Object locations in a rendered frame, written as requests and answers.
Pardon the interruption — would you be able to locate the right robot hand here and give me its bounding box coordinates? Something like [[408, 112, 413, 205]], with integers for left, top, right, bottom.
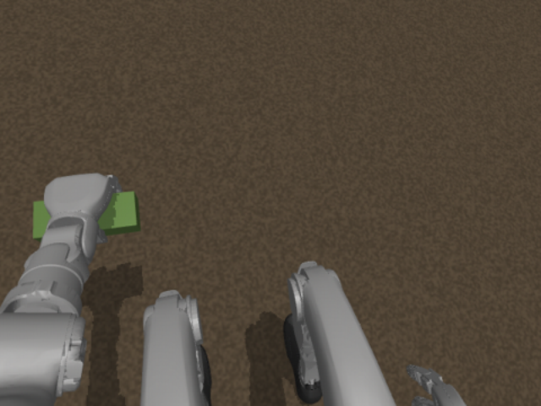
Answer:
[[407, 365, 467, 406]]

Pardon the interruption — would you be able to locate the left robot hand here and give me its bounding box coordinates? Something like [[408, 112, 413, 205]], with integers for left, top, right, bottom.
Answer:
[[44, 173, 123, 244]]

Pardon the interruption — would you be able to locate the left robot arm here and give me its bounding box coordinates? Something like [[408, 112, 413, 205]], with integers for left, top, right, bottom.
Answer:
[[0, 211, 99, 406]]

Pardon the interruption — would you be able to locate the small box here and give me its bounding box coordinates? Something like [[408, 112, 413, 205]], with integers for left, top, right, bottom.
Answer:
[[33, 191, 141, 242]]

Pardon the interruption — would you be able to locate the right robot foot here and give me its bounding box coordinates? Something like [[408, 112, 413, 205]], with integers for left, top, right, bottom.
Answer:
[[283, 314, 322, 404]]

